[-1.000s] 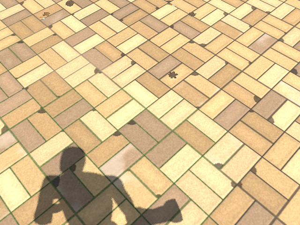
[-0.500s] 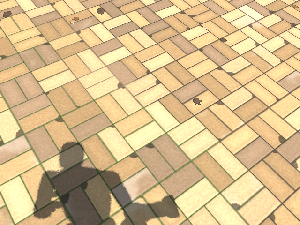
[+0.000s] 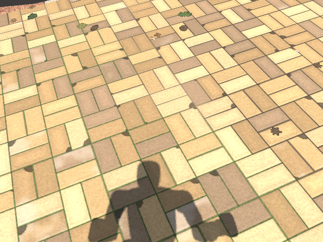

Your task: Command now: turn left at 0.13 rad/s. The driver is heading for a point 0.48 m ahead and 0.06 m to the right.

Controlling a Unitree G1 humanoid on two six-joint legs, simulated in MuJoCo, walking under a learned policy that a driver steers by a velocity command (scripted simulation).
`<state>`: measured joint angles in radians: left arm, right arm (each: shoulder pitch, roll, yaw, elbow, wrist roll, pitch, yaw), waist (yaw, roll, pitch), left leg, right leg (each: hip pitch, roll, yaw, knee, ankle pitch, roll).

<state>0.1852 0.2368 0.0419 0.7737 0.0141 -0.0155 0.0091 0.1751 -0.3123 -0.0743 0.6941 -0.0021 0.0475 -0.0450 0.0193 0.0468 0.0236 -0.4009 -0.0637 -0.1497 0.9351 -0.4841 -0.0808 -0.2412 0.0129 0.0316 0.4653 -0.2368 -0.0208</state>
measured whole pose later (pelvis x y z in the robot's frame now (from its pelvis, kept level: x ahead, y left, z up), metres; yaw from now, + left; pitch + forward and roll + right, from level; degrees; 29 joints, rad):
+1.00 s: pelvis +0.04 +0.00 -0.01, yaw +0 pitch -1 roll +0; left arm 0.33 0.23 0.05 1.05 -0.01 -0.10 -0.01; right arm 0.32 -0.26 -0.05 0.97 0.04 -0.05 -0.02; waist 0.02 0.03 0.00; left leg -0.28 -0.01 -0.08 0.88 -0.47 0.03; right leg -0.20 0.03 -0.03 0.55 -0.33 -0.05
